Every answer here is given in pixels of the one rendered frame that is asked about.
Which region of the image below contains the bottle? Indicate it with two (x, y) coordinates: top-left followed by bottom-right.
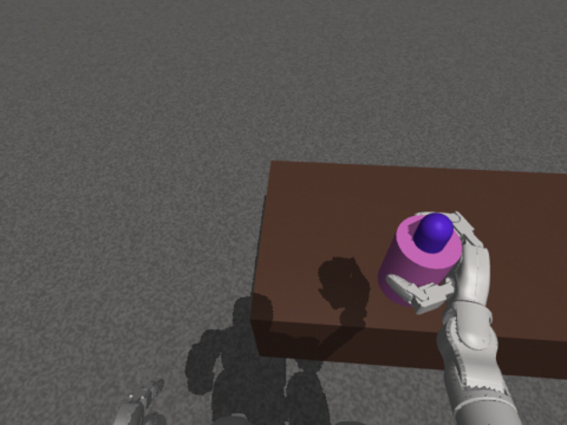
(377, 212), (462, 306)

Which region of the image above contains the left robot hand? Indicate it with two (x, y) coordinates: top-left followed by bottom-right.
(112, 379), (167, 425)

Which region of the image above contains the right robot arm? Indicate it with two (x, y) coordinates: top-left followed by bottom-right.
(437, 300), (523, 425)

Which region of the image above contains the right robot hand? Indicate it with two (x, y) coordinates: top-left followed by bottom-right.
(385, 211), (490, 315)

